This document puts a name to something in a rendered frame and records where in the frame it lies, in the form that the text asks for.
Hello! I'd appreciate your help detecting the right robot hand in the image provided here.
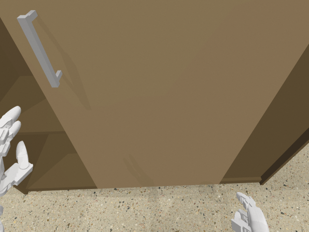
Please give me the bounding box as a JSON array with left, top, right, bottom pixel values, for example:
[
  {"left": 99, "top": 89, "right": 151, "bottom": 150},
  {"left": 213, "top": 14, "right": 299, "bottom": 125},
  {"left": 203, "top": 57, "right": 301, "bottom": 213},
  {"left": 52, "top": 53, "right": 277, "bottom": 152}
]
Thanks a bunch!
[{"left": 231, "top": 192, "right": 269, "bottom": 232}]

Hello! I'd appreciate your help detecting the left robot hand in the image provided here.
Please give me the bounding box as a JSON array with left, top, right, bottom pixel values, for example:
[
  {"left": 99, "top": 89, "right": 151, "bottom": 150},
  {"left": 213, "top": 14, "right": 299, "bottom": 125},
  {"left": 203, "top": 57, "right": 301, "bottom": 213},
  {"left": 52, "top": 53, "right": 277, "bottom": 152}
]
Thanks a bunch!
[{"left": 0, "top": 106, "right": 33, "bottom": 197}]

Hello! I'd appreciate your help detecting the handle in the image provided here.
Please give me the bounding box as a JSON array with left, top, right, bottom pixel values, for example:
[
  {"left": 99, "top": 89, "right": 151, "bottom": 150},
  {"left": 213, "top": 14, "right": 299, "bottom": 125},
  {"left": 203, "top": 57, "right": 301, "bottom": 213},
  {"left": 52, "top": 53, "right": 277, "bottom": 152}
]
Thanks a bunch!
[{"left": 17, "top": 10, "right": 63, "bottom": 87}]

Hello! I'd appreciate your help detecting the wardrobe door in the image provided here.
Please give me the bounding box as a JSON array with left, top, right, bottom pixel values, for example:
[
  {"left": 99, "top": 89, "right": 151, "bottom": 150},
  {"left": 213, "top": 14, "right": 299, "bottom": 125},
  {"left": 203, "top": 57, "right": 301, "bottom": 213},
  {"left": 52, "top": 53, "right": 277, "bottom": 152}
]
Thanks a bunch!
[
  {"left": 0, "top": 0, "right": 309, "bottom": 189},
  {"left": 223, "top": 44, "right": 309, "bottom": 178}
]

